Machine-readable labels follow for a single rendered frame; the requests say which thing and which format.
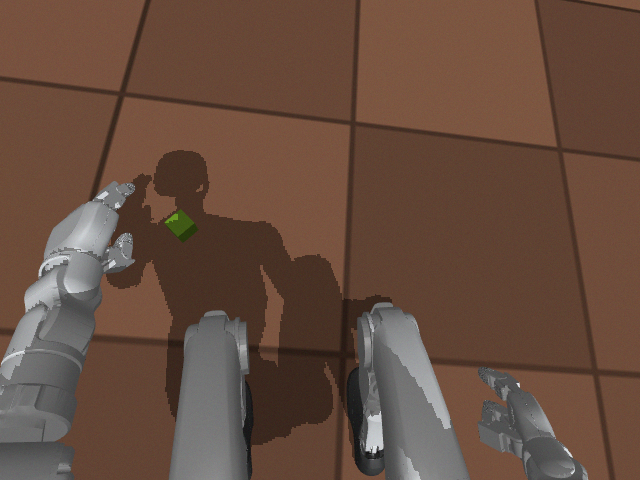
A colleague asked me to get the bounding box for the right robot hand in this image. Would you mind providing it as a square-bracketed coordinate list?
[477, 367, 556, 461]

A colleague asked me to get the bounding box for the right robot arm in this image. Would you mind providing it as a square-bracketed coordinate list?
[522, 437, 588, 480]

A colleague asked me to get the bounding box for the cube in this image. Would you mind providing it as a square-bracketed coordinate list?
[164, 209, 198, 243]

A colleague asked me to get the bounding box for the left robot hand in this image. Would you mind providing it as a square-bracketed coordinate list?
[44, 181, 135, 274]

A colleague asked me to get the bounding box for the left robot arm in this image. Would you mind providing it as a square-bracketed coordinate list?
[0, 251, 104, 480]

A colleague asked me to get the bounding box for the right robot foot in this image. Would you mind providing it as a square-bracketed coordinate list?
[346, 367, 385, 476]

